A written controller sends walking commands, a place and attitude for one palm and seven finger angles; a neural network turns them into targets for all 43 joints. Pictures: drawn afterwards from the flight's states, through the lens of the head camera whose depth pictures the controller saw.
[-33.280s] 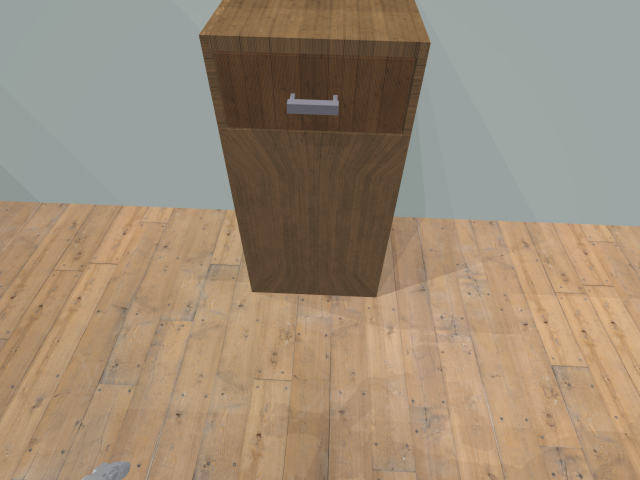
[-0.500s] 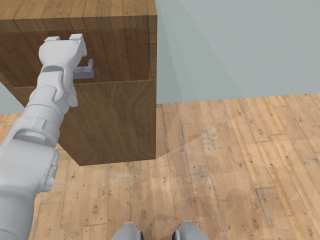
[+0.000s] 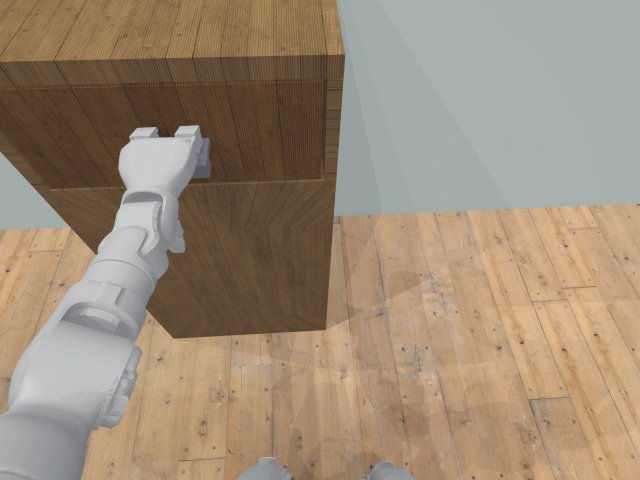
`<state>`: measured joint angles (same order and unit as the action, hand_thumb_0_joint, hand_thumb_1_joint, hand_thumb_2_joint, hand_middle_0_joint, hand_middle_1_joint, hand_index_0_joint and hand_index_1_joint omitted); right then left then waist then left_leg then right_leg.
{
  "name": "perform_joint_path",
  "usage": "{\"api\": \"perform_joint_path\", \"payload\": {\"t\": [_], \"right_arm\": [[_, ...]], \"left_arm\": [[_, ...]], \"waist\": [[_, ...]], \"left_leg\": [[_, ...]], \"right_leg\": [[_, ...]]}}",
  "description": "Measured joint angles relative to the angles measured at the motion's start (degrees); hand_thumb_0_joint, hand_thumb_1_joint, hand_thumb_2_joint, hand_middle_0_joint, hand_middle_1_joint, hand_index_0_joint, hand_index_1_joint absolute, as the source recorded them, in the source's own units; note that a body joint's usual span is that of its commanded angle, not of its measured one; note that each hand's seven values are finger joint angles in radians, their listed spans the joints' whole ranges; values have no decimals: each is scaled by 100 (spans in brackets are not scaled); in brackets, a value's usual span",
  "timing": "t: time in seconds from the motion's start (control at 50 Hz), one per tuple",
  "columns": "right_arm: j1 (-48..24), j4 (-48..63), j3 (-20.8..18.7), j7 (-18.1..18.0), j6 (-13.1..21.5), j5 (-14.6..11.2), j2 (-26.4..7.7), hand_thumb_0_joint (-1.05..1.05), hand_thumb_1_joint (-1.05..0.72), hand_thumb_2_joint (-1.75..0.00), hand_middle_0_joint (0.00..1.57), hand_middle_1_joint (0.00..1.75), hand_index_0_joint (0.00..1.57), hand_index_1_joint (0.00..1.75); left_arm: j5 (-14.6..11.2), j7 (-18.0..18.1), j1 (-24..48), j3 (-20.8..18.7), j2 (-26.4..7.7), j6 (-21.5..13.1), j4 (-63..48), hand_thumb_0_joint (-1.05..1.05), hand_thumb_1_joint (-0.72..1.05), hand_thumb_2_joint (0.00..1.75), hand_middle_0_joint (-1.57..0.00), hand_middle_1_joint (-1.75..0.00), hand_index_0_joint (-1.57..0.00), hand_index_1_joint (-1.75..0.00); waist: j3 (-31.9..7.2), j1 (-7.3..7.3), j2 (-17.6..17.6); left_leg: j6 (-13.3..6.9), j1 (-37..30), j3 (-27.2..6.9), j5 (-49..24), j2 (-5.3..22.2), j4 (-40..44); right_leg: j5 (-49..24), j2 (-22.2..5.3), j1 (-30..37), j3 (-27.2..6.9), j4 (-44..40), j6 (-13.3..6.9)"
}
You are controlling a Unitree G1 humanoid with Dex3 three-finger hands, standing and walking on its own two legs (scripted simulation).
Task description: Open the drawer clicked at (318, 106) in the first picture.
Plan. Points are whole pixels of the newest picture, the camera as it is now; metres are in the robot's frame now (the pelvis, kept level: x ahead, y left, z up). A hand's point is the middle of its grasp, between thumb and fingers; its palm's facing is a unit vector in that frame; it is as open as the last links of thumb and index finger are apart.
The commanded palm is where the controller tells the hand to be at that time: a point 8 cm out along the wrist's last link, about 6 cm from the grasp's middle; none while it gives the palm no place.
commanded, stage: close the thumb around the handle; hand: left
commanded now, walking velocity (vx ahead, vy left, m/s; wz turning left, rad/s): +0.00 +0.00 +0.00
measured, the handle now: (168, 156) +0.53 +0.21 +0.07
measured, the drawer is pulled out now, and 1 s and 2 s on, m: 0.00 0.00 0.00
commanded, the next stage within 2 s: pull the drawer open in 0.58 s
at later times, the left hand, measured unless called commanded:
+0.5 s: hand (173, 191) +0.48 +0.20 +0.05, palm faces -0.04 -0.01 -1.00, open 6.0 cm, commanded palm +0.48 +0.19 +0.11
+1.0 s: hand (174, 194) +0.48 +0.20 +0.05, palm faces -0.05 -0.02 -1.00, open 6.0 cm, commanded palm +0.45 +0.18 +0.11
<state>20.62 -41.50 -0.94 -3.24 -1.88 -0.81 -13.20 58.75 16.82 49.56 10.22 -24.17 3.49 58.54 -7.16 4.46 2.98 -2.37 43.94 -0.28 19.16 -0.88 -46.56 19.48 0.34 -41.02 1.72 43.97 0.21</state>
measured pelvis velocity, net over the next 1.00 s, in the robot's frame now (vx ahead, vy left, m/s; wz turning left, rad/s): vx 0.04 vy -0.01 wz -0.02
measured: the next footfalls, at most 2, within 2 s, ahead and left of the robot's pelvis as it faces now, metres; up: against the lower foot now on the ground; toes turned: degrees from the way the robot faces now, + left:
none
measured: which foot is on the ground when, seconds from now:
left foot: down 0.00-1.00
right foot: down 0.00-1.00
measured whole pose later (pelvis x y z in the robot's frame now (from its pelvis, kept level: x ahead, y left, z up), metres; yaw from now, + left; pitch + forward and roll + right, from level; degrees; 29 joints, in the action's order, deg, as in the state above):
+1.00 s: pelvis +0.04 -0.01 +0.01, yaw -1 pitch +14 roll -1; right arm 18.2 -39.7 -3.6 -1.9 -6.1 -0.8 -14.1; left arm 58.1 14.5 36.7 7.0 -23.8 3.4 48.0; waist -7.4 2.5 3.6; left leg -1.4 34.7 0.9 20.4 0.0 -40.9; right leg 20.6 1.3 -33.0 0.3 39.4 -0.7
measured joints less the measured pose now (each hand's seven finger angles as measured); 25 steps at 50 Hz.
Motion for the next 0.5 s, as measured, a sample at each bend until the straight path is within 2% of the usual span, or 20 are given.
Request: {"api": "perform_joint_path", "payload": {"t": [0.12, 0.36, 0.5], "right_arm": [[-185, 114, -41, 18, -25, 22, -25, 1, -90, -90, 20, 30, 20, 30], [-216, 172, -134, 30, -122, 36, -89, 1, -90, -90, 20, 30, 20, 30], [-179, 98, -156, 38, -227, 26, -89, 1, -90, -90, 20, 30, 20, 30]], "left_arm": [[-20, -85, -80, 37, 97, 120, -22, 0, -24, 41, -35, -123, -37, -122], [12, -105, -357, -57, 71, -44, -280, 0, 37, 67, -38, -129, -36, -124], [28, -91, -557, -171, 25, -123, -399, 0, 70, 82, -40, -133, -36, -126]], "waist": [[14, -41, -11], [25, -135, -28], [15, -144, -12]], "left_leg": [[6, -227, 9, -10, -19, 150], [61, -415, -17, 54, 5, 231], [95, -524, -20, 82, 40, 292]], "right_leg": [[10, -18, 208, -12, -111, -6], [96, 11, 379, 7, -157, -61], [119, 47, 476, 6, -211, -96]]}}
